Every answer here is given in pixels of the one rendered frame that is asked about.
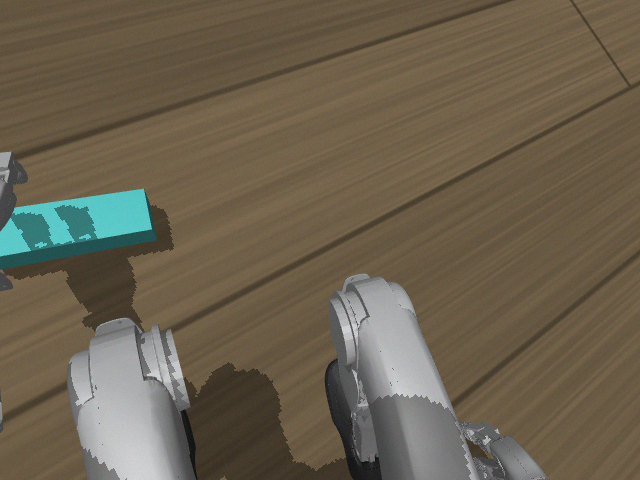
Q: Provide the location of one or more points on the right robot foot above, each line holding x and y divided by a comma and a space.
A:
341, 417

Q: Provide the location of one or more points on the left robot hand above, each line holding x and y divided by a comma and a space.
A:
11, 173

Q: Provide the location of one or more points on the carton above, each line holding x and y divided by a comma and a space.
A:
54, 230

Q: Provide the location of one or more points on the left robot foot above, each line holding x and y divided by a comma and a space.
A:
190, 439

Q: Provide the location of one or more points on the right robot hand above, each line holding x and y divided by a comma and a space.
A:
511, 461

